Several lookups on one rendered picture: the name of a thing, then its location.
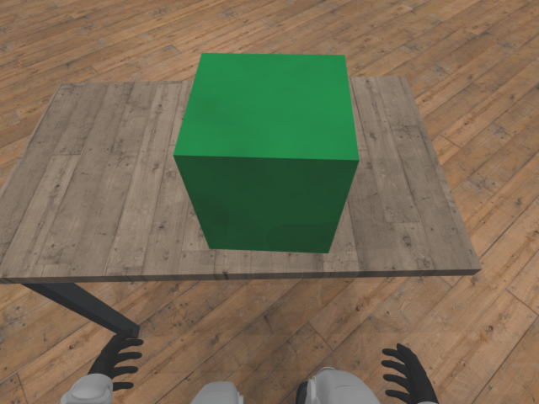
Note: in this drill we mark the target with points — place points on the robot right thigh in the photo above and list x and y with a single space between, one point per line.
338 387

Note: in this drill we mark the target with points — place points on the robot right hand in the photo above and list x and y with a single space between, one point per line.
417 383

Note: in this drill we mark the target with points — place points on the robot thigh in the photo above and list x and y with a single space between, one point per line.
338 387
221 392

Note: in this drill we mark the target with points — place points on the table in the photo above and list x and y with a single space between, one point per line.
96 196

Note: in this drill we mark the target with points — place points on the robot left hand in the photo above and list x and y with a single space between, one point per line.
109 358

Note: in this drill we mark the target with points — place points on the robot left thigh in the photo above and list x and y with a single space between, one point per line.
221 392

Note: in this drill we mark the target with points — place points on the carton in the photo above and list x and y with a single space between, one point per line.
267 150

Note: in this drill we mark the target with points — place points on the left robot forearm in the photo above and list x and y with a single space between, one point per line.
90 389

